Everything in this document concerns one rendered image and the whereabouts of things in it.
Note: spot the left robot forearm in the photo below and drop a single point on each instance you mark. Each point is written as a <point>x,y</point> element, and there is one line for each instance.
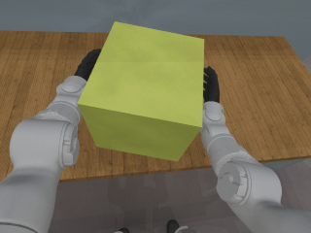
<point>63,107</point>

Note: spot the right robot foot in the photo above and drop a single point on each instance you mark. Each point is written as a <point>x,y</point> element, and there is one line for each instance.
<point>172,226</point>

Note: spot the robot right upper arm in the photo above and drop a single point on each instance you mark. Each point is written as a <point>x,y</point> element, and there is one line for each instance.
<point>254,192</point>

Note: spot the robot left hand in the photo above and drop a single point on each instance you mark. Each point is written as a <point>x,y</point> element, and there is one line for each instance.
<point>85,68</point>

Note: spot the robot right hand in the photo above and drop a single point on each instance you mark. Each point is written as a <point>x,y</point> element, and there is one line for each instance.
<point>212,90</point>

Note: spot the robot left upper arm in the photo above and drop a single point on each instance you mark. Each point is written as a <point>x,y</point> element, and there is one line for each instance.
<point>41,150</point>

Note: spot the right robot forearm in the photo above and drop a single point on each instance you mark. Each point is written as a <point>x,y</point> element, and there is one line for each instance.
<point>216,139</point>

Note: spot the table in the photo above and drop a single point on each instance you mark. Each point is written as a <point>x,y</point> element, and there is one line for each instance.
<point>265,91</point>

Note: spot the carton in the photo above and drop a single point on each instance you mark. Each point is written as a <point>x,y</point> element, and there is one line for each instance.
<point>145,92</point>

